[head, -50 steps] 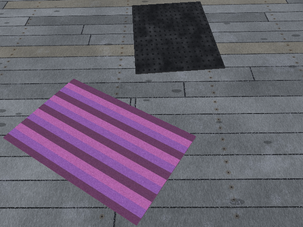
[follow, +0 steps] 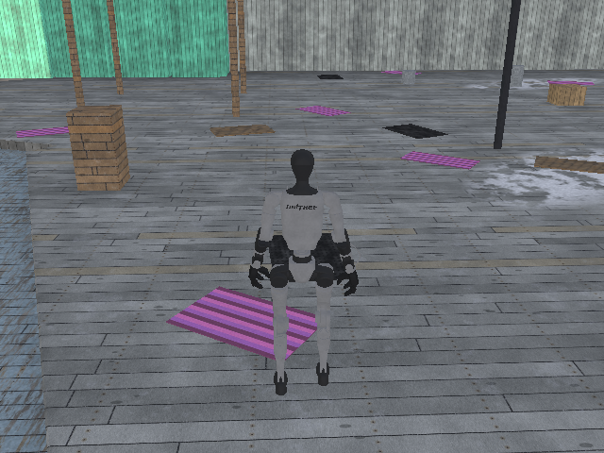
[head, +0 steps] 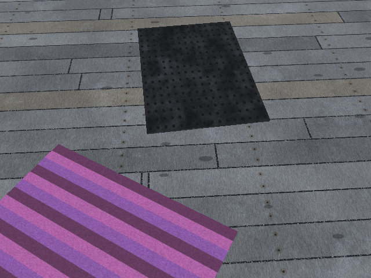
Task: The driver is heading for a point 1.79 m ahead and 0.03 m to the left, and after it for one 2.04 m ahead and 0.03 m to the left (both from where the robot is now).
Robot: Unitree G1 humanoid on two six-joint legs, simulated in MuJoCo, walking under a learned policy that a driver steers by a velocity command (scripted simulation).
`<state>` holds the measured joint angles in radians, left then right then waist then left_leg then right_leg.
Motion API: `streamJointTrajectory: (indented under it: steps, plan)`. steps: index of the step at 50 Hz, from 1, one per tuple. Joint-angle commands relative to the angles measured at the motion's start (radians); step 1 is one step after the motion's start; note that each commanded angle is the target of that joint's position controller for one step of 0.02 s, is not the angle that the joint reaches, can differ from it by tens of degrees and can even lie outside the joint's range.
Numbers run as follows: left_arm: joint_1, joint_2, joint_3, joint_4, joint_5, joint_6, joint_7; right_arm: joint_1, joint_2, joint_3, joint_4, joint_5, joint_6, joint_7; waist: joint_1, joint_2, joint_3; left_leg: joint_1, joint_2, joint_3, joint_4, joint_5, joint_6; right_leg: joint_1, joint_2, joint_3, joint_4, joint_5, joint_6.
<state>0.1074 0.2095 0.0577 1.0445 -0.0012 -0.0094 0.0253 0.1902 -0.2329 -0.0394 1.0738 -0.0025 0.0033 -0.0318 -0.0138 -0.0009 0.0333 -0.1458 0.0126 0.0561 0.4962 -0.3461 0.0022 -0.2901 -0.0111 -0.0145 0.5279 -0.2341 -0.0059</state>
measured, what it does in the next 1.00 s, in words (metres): stands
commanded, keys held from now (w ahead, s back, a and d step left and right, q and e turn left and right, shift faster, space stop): no key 1.00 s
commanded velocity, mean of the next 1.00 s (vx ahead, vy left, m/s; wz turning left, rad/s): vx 0.00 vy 0.00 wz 0.00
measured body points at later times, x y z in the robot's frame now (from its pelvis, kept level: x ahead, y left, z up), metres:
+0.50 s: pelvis -0.01 +0.00 +0.00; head +0.00 +0.00 +0.45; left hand +0.06 +0.25 -0.15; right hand -0.01 -0.24 -0.15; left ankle -0.05 +0.11 -0.73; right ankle +0.03 -0.12 -0.73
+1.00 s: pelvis -0.01 +0.00 +0.00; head +0.00 +0.00 +0.45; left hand +0.04 +0.25 -0.15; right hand -0.03 -0.23 -0.15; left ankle -0.05 +0.11 -0.73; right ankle +0.03 -0.12 -0.73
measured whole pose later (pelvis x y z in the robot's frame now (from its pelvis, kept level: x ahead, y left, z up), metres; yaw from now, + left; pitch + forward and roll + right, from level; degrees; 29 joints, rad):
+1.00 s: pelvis -0.01 +0.00 +0.00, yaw +0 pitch -1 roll +0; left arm 0.17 0.20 0.04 1.13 0.00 0.01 0.04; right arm 0.32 -0.17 -0.01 1.11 0.00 -0.02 -0.04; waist 0.00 -0.01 0.03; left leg -0.14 0.01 0.06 0.47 -0.32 0.01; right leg -0.28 -0.01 -0.01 0.49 -0.20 0.00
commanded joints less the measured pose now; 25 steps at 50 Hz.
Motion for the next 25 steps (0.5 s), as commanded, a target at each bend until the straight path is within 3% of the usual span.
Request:
streamJointTrajectory:
  steps: [1,25]
  plan:
    - [-0.008,0.117,0.020,-0.029,0.000,-0.002,0.004,0.046,-0.088,-0.013,-0.012,-0.001,-0.003,-0.004,0.000,0.000,-0.077,-0.057,0.040,-0.031,-0.064,0.255,0.019,0.135,-0.060,0.055,-0.037,0.370,-0.062]
    - [0.005,0.100,0.008,0.034,0.001,0.017,0.014,0.125,-0.050,0.005,0.034,-0.005,-0.017,-0.012,0.010,0.002,0.005,-0.113,0.041,-0.030,-0.132,0.078,0.015,0.112,-0.033,0.041,-0.097,0.153,-0.035]
Keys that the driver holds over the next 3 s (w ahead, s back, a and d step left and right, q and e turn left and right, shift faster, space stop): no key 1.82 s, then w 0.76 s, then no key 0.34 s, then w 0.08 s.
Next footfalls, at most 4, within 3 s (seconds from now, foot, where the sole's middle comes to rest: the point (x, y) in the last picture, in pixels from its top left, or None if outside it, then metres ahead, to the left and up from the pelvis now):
2.62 left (167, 276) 0.50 0.09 -0.77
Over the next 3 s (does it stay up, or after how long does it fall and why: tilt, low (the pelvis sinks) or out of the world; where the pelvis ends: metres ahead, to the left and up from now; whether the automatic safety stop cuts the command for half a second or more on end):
stays up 0.45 0.01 0.01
